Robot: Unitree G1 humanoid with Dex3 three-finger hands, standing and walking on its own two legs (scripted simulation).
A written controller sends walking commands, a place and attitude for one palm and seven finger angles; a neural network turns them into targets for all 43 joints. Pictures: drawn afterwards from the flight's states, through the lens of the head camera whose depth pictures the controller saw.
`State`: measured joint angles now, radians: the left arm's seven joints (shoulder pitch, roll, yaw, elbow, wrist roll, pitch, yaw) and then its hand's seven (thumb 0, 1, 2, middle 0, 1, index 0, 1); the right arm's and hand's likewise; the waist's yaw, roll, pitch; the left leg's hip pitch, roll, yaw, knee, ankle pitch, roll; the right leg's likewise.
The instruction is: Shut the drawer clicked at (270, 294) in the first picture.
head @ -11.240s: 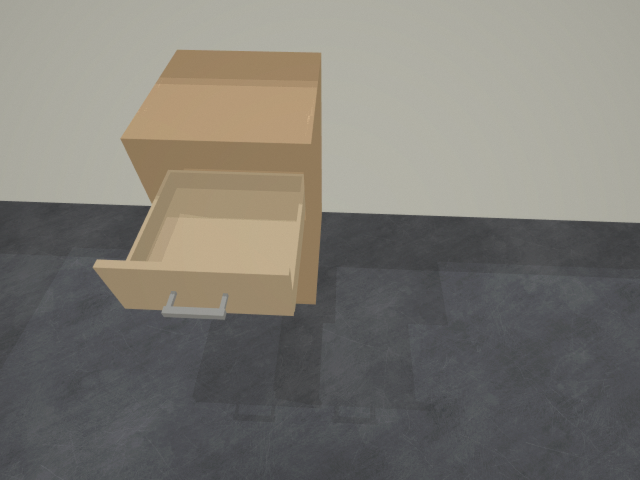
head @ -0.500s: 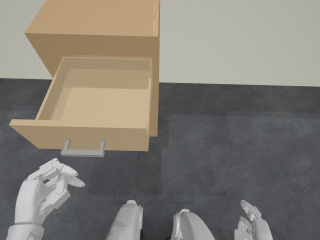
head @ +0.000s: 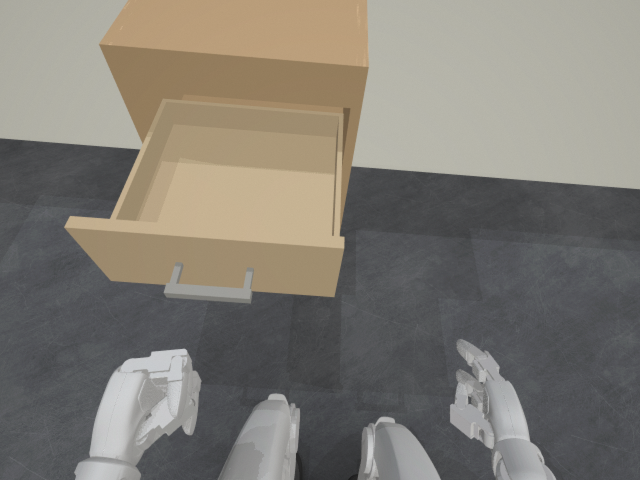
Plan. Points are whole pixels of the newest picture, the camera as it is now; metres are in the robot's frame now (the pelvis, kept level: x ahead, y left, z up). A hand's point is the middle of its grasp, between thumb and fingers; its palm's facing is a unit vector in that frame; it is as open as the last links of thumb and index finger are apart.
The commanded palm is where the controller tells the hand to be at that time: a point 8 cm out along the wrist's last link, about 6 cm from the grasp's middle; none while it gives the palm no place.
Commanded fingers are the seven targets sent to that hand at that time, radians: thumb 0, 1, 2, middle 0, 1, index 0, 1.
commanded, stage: raise the hand and make a fist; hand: left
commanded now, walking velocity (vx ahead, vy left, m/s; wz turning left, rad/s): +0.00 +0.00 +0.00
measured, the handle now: (211, 282) +0.39 +0.20 -0.08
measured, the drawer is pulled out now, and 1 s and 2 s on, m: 0.30 0.30 0.30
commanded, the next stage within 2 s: bring the fist close to the handle in 0.50 s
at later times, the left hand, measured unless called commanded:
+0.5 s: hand (192, 388) +0.21 +0.16 +0.03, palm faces +0.07 -1.00 -0.03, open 3.2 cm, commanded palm +0.18 +0.21 +0.02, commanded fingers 0.00 0.90 0.90 -1.40 -1.60 -1.40 -1.60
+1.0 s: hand (217, 372) +0.24 +0.15 -0.02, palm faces -0.02 -1.00 -0.04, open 3.2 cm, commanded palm +0.22 +0.21 -0.02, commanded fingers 0.00 0.90 0.90 -1.40 -1.60 -1.40 -1.60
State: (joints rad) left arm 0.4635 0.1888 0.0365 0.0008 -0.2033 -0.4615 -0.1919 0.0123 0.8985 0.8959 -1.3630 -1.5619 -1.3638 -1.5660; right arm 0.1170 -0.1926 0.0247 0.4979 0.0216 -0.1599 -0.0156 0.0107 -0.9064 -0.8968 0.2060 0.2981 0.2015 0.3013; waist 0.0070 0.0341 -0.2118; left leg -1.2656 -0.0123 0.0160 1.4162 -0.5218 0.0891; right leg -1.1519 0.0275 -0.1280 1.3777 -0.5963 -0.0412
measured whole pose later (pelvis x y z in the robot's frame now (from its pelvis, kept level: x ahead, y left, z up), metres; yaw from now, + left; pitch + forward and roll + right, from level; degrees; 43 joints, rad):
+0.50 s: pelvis +0.02 +0.00 +0.00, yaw -1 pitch +24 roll -5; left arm 0.58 0.18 0.03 -0.13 -0.16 -0.51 -0.07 0.01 0.90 0.90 -1.40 -1.60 -1.40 -1.60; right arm 0.19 -0.20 0.00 0.49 0.01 -0.09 -0.01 0.01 -0.91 -0.90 0.21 0.30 0.20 0.30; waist 0.00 0.03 -0.22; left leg -1.29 -0.01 0.02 1.44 -0.56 0.08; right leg -1.18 0.04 -0.13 1.39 -0.63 -0.05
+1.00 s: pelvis +0.02 -0.04 -0.03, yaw -1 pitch +26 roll -4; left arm 0.37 0.24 0.13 0.08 -0.25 -0.56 -0.25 0.01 0.90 0.90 -1.40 -1.60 -1.40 -1.60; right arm 0.11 -0.22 0.00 0.55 0.02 -0.12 -0.02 0.01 -0.91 -0.90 0.21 0.30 0.20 0.30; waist -0.01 0.02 -0.22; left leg -1.42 0.02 -0.03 1.56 -0.60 0.03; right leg -1.31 0.06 -0.17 1.52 -0.68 -0.11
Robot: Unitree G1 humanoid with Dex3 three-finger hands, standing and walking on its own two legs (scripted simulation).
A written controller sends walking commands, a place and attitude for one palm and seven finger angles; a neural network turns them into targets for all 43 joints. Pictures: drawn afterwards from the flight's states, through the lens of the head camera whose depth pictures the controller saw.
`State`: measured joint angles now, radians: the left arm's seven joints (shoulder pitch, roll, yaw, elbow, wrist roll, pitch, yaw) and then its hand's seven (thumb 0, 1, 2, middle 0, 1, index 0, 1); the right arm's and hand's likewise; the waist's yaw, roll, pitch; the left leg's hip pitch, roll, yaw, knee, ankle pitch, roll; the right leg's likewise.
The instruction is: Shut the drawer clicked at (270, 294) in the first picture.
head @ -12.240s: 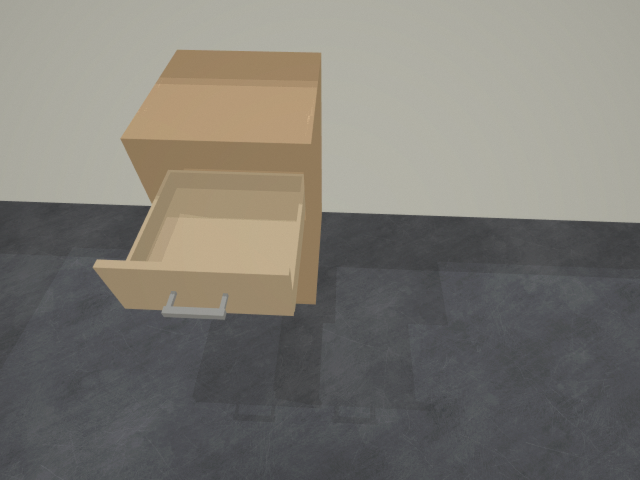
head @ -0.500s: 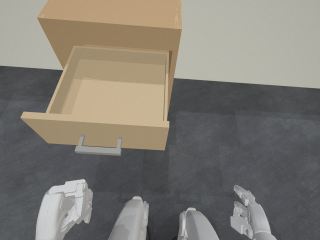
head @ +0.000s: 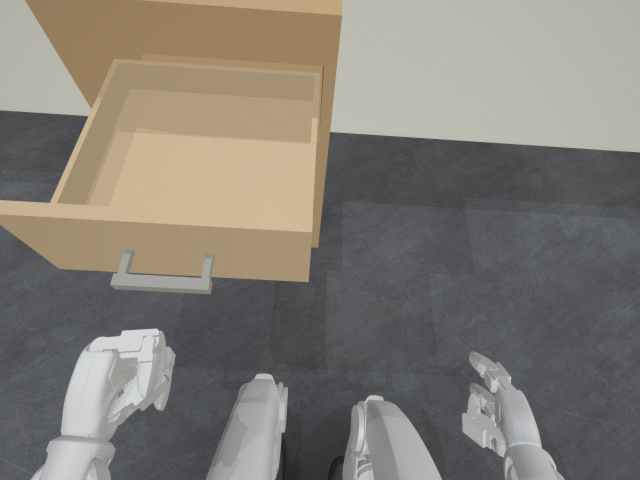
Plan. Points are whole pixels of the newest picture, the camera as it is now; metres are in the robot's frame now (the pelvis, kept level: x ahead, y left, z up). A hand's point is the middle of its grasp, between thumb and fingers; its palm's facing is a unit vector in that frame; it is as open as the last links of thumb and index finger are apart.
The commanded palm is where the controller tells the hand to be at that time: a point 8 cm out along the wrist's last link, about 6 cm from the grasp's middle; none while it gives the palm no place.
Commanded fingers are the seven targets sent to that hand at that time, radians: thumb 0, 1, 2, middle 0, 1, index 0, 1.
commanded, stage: bring the fist close to the handle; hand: left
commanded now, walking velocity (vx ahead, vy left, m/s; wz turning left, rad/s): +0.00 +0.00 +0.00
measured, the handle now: (165, 271) +0.37 +0.24 -0.05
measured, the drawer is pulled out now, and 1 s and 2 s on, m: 0.30 0.30 0.24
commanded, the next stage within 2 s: push the drawer shut in 1.00 s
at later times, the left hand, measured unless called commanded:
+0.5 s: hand (174, 350) +0.26 +0.20 -0.04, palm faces -0.01 -1.00 -0.03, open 3.2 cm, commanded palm +0.26 +0.25 -0.04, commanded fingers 0.00 0.90 0.90 -1.40 -1.60 -1.40 -1.60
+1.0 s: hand (184, 340) +0.28 +0.20 -0.05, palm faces +0.03 -1.00 -0.05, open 3.2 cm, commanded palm +0.27 +0.24 -0.05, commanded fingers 0.00 0.90 0.90 -1.40 -1.60 -1.40 -1.60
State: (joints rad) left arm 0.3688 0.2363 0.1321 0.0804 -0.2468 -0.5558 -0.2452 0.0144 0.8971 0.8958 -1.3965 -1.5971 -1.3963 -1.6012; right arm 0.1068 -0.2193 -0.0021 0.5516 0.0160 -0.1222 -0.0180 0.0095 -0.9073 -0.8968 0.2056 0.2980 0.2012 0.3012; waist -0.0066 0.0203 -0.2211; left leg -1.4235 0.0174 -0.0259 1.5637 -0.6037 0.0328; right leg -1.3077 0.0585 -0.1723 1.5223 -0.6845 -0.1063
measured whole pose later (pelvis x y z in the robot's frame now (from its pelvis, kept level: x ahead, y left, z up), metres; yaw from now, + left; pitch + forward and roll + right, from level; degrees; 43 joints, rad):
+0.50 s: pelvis -0.02 +0.02 -0.04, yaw -2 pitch +30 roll -5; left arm 0.14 0.25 0.14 0.23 -0.24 -0.57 -0.20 0.01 0.90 0.90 -1.40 -1.60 -1.40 -1.60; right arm 0.12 -0.26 0.02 0.56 0.01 -0.10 0.00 0.01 -0.91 -0.90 0.21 0.30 0.20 0.30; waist -0.01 0.03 -0.23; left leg -1.61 0.02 0.00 1.69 -0.61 0.07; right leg -1.50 0.05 -0.16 1.65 -0.69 -0.08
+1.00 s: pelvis -0.01 +0.02 -0.04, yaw -2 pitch +32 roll -5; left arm 0.12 0.23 0.10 0.23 -0.19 -0.56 -0.11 0.01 0.90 0.90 -1.40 -1.60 -1.40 -1.60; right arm 0.11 -0.25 0.03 0.54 0.00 -0.03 0.02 0.01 -0.91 -0.90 0.21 0.30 0.20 0.30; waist -0.01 0.03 -0.24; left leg -1.64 0.01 0.01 1.70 -0.62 0.07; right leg -1.53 0.04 -0.15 1.67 -0.71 -0.07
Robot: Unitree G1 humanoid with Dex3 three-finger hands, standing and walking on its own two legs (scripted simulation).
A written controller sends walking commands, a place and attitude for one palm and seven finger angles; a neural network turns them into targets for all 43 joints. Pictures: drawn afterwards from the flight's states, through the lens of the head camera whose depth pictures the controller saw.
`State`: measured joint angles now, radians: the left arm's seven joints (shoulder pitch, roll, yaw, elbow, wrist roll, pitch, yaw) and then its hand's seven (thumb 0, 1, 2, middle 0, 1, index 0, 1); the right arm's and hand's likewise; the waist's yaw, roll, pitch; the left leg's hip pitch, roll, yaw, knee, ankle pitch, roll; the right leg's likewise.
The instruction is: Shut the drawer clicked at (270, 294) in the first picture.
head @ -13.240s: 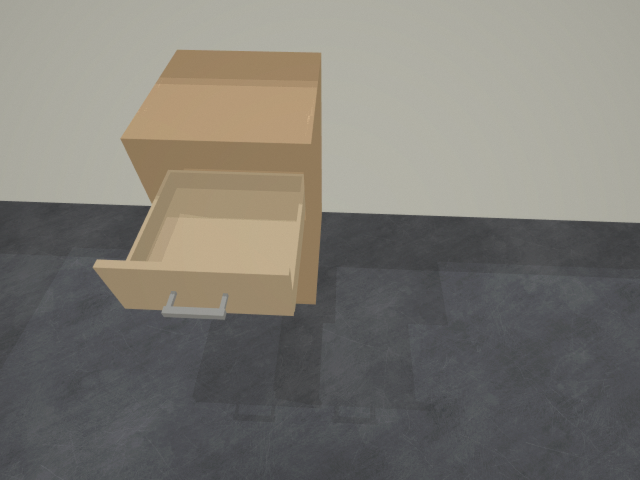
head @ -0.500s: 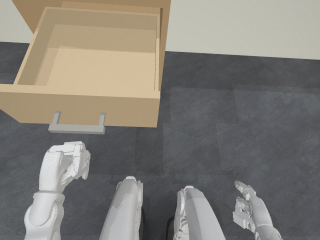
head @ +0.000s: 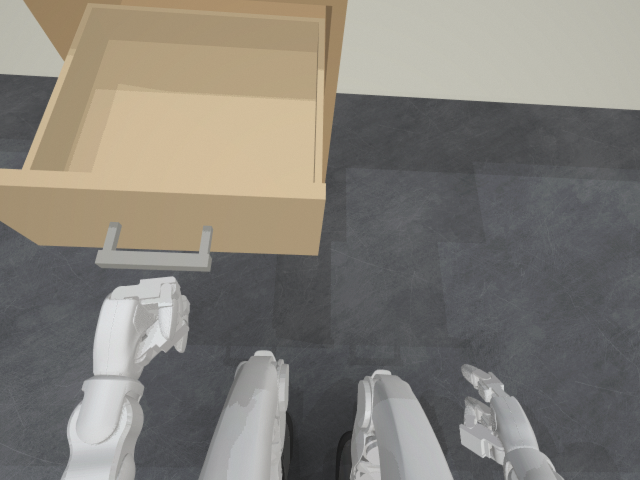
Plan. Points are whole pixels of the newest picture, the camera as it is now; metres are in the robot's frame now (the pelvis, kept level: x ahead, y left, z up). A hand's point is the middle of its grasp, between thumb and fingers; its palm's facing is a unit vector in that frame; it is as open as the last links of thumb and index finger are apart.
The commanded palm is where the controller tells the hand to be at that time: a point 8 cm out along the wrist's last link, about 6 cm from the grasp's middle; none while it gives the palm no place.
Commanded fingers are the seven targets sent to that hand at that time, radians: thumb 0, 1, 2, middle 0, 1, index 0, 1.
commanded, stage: push the drawer shut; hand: left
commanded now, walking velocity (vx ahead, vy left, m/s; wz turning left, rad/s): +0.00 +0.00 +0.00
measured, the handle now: (158, 246) +0.37 +0.23 -0.01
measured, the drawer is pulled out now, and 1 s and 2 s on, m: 0.30 0.24 0.11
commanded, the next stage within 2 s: none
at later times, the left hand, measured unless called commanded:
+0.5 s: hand (185, 305) +0.31 +0.19 -0.02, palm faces +0.03 -1.00 -0.08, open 3.0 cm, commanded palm +0.31 +0.23 +0.00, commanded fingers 0.00 0.90 0.90 -1.40 -1.60 -1.40 -1.60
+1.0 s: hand (188, 258) +0.36 +0.20 -0.01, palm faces +0.01 -1.00 -0.06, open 3.1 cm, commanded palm +0.37 +0.23 +0.00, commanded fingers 0.00 0.90 0.90 -1.40 -1.60 -1.40 -1.60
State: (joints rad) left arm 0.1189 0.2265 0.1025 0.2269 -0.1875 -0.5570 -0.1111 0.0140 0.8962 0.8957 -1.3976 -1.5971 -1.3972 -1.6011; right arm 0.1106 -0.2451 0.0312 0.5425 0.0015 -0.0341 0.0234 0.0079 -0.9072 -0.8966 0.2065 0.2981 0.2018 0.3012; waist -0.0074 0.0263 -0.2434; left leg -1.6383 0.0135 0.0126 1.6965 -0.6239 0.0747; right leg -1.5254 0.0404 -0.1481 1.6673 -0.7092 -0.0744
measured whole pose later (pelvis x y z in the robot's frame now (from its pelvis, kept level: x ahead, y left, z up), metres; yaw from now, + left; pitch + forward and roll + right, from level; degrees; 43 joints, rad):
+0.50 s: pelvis +0.00 -0.01 -0.01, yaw +0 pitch +32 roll -5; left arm -0.01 0.28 0.17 0.32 -0.22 -0.56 -0.19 -0.02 0.82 0.92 -1.40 -1.60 -1.40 -1.60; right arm 0.10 -0.27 0.03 0.58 0.01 -0.03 -0.01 0.01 -0.91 -0.90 0.21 0.30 0.20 0.30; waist -0.01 0.02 -0.22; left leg -1.66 0.02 -0.02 1.72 -0.62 0.05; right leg -1.55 0.05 -0.18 1.69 -0.71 -0.10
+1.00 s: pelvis -0.02 +0.00 -0.01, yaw -1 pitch +31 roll -6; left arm -0.32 0.33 0.19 0.55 -0.17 -0.50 -0.16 0.01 0.76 0.93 -1.40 -1.60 -1.40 -1.60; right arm 0.15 -0.28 0.06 0.60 0.00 -0.03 -0.03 0.01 -0.91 -0.90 0.21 0.30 0.20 0.30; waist -0.05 0.03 -0.22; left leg -1.69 0.02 -0.01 1.71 -0.58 0.07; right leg -1.57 0.04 -0.17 1.68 -0.66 -0.08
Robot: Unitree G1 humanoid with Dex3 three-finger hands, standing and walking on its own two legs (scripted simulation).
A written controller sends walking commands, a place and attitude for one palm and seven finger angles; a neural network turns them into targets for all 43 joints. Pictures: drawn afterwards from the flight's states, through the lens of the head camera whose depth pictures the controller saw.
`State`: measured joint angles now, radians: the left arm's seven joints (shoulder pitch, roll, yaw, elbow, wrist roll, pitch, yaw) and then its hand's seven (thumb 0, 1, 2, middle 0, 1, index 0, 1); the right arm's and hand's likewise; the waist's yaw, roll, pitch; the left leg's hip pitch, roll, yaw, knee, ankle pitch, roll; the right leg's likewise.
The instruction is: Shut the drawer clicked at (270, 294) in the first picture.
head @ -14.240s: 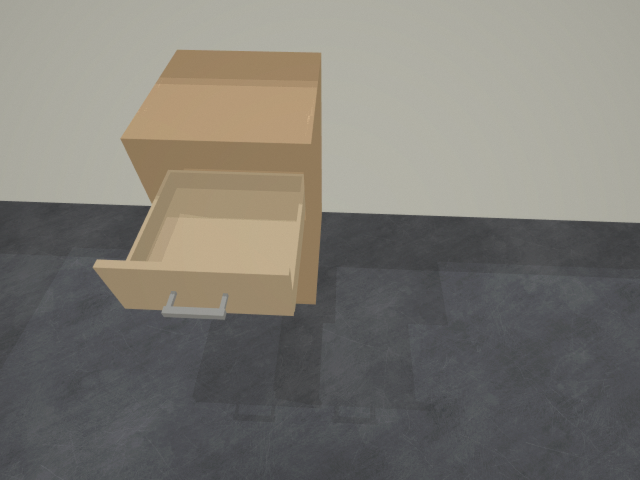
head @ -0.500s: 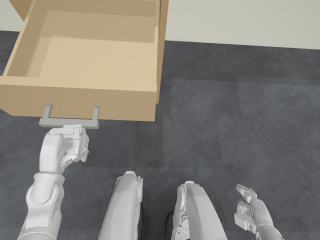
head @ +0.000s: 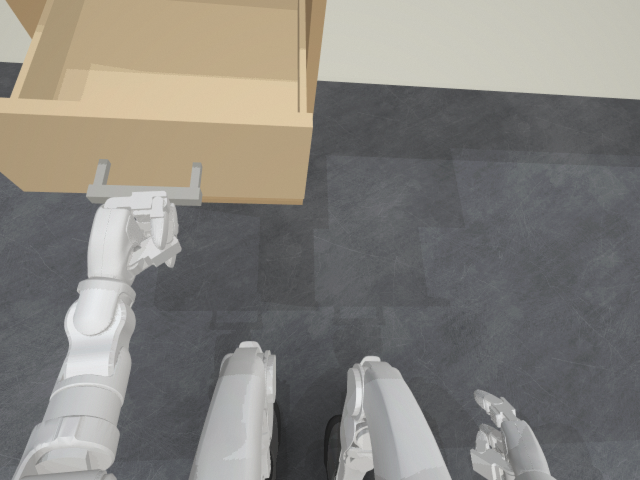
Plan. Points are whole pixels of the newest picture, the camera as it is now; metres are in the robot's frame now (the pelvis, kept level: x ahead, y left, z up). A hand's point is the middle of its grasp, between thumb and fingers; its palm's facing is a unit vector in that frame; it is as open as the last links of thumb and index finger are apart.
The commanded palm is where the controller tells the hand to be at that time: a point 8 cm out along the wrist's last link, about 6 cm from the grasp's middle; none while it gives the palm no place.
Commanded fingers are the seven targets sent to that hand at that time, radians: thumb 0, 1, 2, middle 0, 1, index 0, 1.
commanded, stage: push the drawer shut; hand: left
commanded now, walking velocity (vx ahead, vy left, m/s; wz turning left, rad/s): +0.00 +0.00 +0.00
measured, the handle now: (148, 182) +0.45 +0.24 +0.00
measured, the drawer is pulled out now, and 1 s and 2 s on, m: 0.24 0.11 0.00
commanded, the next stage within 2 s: none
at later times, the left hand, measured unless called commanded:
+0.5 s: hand (180, 191) +0.45 +0.21 -0.01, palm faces +0.06 -1.00 -0.06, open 3.0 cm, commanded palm +0.46 +0.23 +0.00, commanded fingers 0.00 0.90 0.90 -1.40 -1.60 -1.40 -1.60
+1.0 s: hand (185, 150) +0.51 +0.21 -0.01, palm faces +0.07 -1.00 -0.07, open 3.1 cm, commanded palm +0.52 +0.23 +0.00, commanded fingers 0.00 0.90 0.90 -1.40 -1.60 -1.40 -1.60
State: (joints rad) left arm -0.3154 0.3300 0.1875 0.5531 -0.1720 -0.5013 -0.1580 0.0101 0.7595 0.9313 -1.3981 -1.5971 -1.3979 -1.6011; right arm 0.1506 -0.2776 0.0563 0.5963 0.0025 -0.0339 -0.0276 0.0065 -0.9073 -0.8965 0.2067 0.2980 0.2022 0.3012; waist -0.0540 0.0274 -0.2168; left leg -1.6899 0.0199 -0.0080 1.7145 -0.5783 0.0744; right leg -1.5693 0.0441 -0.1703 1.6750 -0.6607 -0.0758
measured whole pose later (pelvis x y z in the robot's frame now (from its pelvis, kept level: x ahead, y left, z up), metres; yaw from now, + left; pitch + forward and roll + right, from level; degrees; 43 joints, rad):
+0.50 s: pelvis +0.00 +0.00 +0.00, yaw +0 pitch +33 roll -7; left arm -0.58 0.37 0.25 0.81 -0.12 -0.54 -0.13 0.00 0.75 0.92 -1.40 -1.60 -1.40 -1.60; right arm 0.18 -0.27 0.06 0.62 -0.02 0.02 -0.01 0.00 -0.91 -0.90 0.21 0.30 0.20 0.30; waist -0.09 0.03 -0.20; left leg -1.72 0.02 0.00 1.71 -0.58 0.08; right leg -1.60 0.04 -0.16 1.67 -0.66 -0.07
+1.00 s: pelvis +0.01 -0.01 -0.01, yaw -2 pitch +35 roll -7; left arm -0.80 0.51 0.37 1.03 -0.08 -0.54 -0.19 0.01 0.76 0.91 -1.40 -1.60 -1.40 -1.60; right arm 0.21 -0.27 0.08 0.62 -0.03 0.10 0.00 0.00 -0.91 -0.90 0.21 0.30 0.20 0.30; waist -0.15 0.03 -0.18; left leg -1.76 0.04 -0.02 1.74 -0.59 0.06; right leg -1.64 0.07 -0.18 1.69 -0.66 -0.09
